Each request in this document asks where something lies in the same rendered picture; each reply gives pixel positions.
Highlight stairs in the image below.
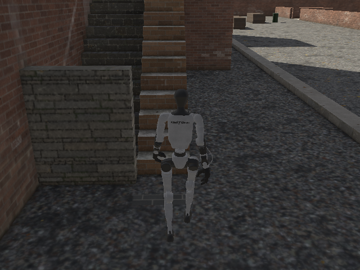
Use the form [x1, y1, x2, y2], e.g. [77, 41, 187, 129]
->
[137, 0, 190, 175]

